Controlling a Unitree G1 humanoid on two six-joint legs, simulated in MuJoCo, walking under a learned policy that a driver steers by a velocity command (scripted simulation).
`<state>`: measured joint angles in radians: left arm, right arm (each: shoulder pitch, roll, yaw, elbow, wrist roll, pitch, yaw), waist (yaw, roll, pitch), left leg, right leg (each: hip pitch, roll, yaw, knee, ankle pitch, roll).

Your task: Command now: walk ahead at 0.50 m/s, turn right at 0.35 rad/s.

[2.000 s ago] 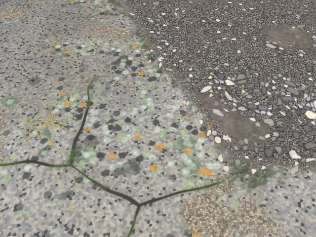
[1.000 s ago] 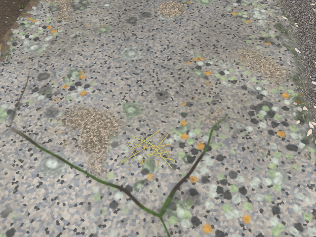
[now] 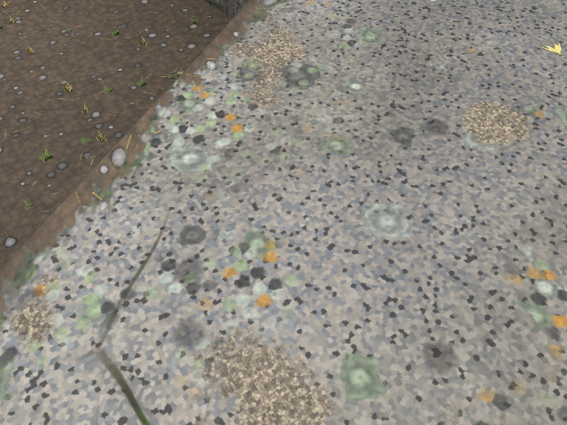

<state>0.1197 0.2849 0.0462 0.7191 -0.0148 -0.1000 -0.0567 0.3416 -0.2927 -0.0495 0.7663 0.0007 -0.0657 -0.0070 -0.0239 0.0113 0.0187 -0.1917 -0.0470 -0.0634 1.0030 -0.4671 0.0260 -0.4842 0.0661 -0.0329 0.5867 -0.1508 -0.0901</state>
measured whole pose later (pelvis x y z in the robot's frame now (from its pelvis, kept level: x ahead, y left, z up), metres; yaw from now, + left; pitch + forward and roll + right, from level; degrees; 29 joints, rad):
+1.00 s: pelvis +0.50 -0.13 -0.01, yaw -36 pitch +3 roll +2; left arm 0.07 0.30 0.06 0.57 0.00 -0.03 -0.04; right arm 0.28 -0.31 -0.06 0.80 0.00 -0.06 -0.01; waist -0.06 -0.02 0.08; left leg -0.19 0.06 0.07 1.00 -0.55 -0.05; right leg -0.54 0.03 -0.02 0.64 -0.13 -0.09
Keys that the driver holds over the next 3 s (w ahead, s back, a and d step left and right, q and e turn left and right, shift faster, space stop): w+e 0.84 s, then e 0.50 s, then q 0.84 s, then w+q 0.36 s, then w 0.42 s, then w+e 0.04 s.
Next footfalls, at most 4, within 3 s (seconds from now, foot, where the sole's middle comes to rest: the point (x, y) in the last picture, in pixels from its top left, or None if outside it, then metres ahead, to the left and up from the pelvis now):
0.44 left None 0.43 0.08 -0.76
0.94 right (416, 373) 0.57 -0.29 -0.76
1.42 left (353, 304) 0.76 -0.16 -0.76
2.08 left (327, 305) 0.76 -0.09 -0.76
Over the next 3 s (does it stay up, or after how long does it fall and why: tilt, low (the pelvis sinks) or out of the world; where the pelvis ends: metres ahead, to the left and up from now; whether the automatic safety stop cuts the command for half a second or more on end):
stays up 0.91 -0.19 0.00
